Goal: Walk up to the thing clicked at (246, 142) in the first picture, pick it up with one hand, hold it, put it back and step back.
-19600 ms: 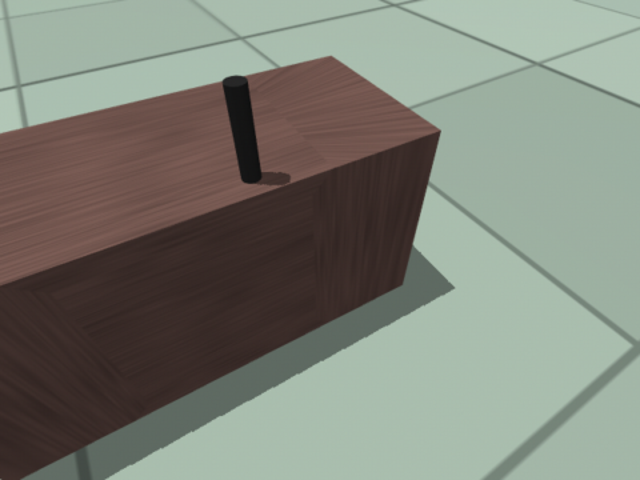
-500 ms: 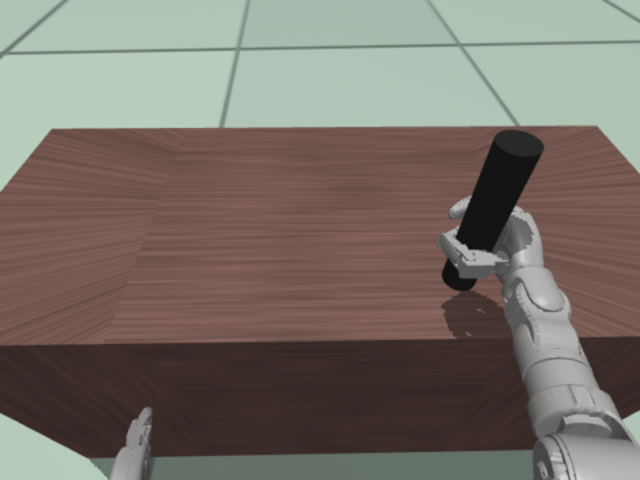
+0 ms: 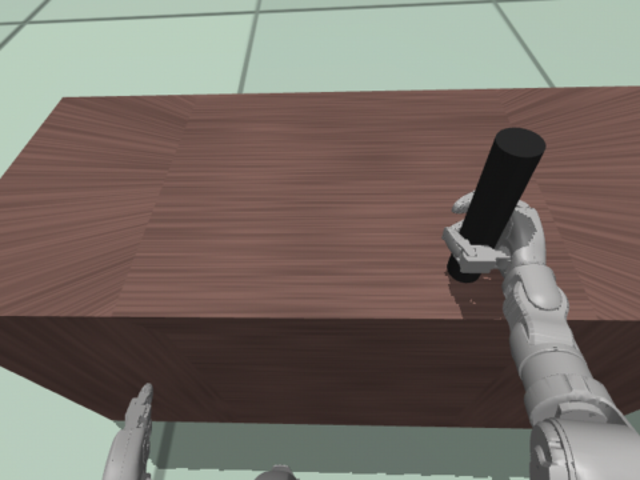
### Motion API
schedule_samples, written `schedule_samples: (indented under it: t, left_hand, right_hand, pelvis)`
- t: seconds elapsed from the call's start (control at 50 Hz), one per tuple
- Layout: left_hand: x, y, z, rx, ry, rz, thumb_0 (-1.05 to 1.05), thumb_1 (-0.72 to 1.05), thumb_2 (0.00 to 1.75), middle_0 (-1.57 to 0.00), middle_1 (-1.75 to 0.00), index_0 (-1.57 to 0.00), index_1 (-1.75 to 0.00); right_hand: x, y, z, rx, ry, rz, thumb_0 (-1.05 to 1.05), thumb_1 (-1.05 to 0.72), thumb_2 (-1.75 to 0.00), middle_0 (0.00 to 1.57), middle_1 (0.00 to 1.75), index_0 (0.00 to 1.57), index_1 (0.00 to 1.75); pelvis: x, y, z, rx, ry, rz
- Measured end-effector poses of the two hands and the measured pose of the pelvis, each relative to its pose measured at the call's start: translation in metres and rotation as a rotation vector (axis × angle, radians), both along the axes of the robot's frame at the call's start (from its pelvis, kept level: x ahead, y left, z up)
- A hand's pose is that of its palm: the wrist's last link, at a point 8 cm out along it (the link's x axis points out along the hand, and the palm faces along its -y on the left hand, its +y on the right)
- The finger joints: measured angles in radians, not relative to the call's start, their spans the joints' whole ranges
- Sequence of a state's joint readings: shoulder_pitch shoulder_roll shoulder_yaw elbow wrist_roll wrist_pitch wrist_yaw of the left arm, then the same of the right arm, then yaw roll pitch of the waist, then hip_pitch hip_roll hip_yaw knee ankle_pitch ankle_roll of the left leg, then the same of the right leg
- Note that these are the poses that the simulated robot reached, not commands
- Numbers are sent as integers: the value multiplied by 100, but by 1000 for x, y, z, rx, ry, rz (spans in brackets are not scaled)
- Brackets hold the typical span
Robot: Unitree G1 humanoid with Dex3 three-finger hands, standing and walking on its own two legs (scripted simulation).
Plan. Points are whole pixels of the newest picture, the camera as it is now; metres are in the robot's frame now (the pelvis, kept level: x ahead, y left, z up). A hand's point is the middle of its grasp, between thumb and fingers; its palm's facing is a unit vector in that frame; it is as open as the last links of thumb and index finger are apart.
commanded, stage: lower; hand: right
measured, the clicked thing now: (486, 217) +0.42 -0.16 +0.10
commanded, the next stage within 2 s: loosen in 0.62 s
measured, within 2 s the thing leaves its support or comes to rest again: rests again in 0.32 s
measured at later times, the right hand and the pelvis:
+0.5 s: hand (464, 244) +0.43 -0.15 +0.04, palm faces +0.00 +1.00 +0.03, open 6.5 cm; pelvis +0.00 +0.00 -0.02, yaw +0 degrees
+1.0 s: hand (468, 242) +0.44 -0.16 +0.03, palm faces +0.00 +1.00 +0.02, open 6.8 cm; pelvis -0.01 +0.00 -0.04, yaw +0 degrees
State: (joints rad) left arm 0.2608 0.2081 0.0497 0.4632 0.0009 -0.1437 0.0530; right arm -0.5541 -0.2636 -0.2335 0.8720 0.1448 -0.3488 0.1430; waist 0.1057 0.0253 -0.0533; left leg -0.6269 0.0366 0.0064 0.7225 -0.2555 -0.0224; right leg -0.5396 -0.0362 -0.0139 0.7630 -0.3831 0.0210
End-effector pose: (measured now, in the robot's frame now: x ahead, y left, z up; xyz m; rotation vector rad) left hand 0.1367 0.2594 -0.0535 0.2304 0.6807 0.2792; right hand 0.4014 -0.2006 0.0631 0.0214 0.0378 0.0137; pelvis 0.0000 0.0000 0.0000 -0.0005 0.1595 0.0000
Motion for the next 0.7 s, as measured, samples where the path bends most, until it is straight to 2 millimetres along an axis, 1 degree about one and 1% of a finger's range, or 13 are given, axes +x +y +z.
schedule_samples:
  t: [0.16,0.26,0.42,0.7]
  left_hand:
    - [4,-2,3,13,-27,-11,-1,-54,6,-5,-5,-5,-5]
    - [5,-5,2,13,-31,-20,-1,-54,6,-5,-5,-5,-6]
    - [4,-1,0,27,-34,-18,-1,-55,7,-5,-5,-5,-6]
    - [-1,-5,-1,31,-49,-44,-1,-54,5,-5,-5,-5,-5]
  right_hand:
    - [4,0,-11,2,-2,-9,-1,3,-121,95,115,96,115]
    - [5,-1,-18,1,-2,-13,-1,3,-121,95,115,96,115]
    - [5,-2,-27,3,1,-13,-1,3,-121,95,115,96,115]
    - [10,-6,-29,6,-44,-22,-1,3,-121,95,115,96,115]
  pelvis:
    - [2,-1,-6,2,25,1]
    - [3,-2,-10,3,42,-1]
    - [2,-3,-17,3,59,-3]
    - [-5,-2,-28,4,86,-8]
